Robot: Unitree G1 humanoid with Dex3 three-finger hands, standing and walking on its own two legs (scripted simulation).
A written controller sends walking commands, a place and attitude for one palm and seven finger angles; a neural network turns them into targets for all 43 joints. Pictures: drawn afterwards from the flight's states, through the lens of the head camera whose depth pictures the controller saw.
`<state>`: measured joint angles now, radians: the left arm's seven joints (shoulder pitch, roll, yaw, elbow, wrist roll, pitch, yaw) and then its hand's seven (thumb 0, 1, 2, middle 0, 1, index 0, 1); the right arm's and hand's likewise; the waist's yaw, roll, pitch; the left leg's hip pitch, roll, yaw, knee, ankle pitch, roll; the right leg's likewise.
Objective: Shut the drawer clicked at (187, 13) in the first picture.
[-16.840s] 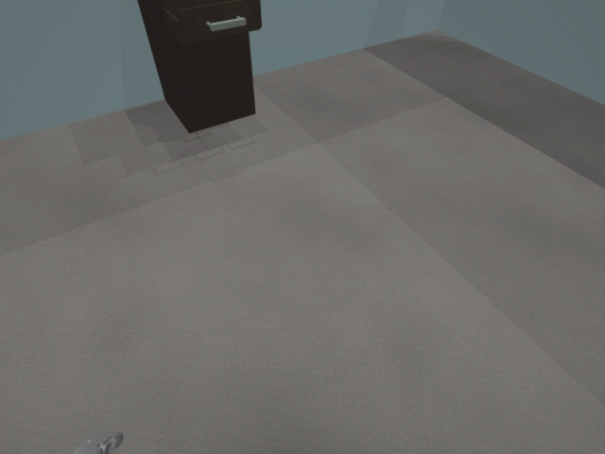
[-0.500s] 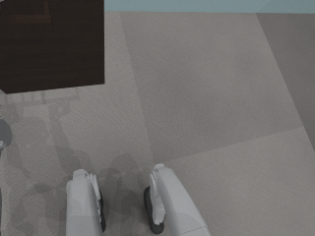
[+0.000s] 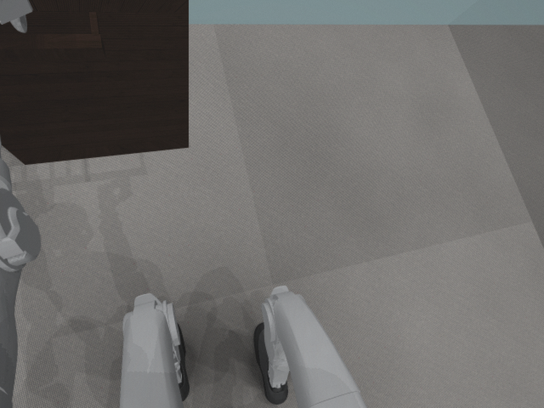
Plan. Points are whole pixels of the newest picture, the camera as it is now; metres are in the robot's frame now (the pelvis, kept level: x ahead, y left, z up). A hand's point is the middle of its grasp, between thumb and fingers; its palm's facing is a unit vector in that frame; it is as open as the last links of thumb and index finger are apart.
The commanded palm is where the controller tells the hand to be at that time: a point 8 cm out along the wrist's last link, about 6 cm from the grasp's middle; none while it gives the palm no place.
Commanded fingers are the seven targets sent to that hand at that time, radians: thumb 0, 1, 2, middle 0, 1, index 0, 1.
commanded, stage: pull the fist back off the drawer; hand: left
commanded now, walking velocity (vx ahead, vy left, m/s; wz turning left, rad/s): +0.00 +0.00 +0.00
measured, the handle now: out of the picture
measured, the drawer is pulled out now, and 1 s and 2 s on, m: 0.00 0.00 0.00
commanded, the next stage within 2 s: draw the hand back to the body in 0.26 s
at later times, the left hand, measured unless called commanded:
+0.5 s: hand out of the picture +0.57 +0.23 +0.09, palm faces +0.14 -0.99 -0.07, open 3.2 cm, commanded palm +0.52 +0.25 +0.11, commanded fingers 0.00 0.90 0.90 -1.40 -1.60 -1.40 -1.60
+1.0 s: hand out of the picture +0.38 +0.23 +0.21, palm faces +0.20 -0.96 -0.20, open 3.3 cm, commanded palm +0.34 +0.28 +0.24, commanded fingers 0.00 0.90 0.90 -1.40 -1.60 -1.40 -1.60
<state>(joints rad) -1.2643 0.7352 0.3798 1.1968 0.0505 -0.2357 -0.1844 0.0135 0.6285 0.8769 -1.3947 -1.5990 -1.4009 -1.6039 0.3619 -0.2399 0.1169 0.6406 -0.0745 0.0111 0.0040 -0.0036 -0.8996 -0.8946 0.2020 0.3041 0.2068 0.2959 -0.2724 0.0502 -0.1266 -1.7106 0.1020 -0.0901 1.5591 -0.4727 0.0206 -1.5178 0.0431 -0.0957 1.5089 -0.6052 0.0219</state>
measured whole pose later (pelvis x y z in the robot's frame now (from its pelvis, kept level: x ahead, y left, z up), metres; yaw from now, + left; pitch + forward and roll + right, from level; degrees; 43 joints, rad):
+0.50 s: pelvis +0.04 -0.01 +0.04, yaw +1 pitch +33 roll -6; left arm -0.85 0.54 0.49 0.85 -0.06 -0.32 -0.21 0.02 0.87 0.89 -1.39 -1.60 -1.40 -1.60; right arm 0.32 -0.24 0.03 0.61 -0.02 0.07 0.04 0.00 -0.90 -0.89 0.20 0.30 0.20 0.30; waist -0.18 0.07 -0.14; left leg -1.50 0.12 -0.04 1.45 -0.53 -0.01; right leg -1.34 0.05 -0.05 1.42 -0.65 0.01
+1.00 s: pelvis +0.07 +0.00 +0.15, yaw +6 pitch +10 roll -2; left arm -0.07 0.32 0.15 0.27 -0.11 -0.15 -0.04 0.02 0.90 0.90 -1.39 -1.60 -1.40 -1.60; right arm 0.22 -0.25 0.02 0.49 0.05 0.07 -0.06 0.00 -0.90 -0.90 0.20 0.30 0.20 0.30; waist -0.02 0.04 -0.12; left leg -0.70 0.06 0.02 0.90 -0.39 0.00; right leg -0.55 0.00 -0.02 0.86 -0.49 0.01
